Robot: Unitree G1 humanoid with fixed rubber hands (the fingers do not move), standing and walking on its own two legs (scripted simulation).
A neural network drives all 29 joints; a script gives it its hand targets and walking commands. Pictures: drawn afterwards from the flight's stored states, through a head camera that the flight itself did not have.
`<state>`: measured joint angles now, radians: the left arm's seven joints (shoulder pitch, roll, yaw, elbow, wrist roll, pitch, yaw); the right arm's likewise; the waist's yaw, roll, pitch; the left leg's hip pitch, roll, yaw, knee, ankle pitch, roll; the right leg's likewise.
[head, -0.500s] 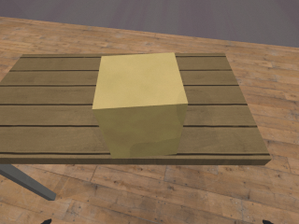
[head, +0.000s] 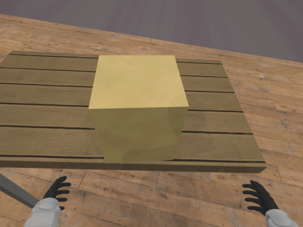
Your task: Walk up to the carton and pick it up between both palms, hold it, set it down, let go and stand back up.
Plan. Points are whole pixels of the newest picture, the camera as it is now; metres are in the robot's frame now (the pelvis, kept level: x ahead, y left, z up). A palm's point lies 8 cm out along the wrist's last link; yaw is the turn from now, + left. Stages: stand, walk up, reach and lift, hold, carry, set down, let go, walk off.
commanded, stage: reach and lift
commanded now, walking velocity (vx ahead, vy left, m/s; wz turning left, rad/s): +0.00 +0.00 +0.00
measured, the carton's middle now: (138, 111) +0.41 +0.05 +0.07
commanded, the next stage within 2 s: none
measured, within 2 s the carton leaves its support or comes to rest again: neither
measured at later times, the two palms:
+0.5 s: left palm (45, 201) +0.19 +0.28 -0.03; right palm (248, 207) +0.17 -0.24 -0.03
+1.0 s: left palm (40, 206) +0.17 +0.27 +0.01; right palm (238, 198) +0.18 -0.20 +0.01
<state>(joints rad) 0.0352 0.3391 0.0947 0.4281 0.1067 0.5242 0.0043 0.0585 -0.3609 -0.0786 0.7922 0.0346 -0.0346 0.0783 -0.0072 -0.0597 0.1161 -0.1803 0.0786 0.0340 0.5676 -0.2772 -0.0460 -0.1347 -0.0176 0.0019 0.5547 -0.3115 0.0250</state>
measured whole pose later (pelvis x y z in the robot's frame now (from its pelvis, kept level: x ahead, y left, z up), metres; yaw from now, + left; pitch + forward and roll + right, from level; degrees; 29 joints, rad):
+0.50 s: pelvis +0.02 +0.01 +0.02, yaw -2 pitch -5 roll +0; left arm 0.23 0.31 0.10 0.32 -0.05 0.27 -0.01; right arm 0.30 -0.23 -0.05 0.43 0.03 -0.06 0.01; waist 0.03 -0.02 0.08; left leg -0.05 0.06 0.07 0.33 -0.19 -0.04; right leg -0.03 -0.03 0.03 0.34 -0.22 0.03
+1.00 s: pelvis +0.02 +0.01 +0.02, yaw -2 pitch -5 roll +0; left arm 0.38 0.30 0.07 0.13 -0.14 0.06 0.00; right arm 0.43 -0.14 -0.01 0.14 0.10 -0.08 -0.04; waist 0.07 -0.01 0.05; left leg -0.04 0.06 0.07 0.28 -0.16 -0.04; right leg -0.01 -0.03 0.03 0.27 -0.19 0.03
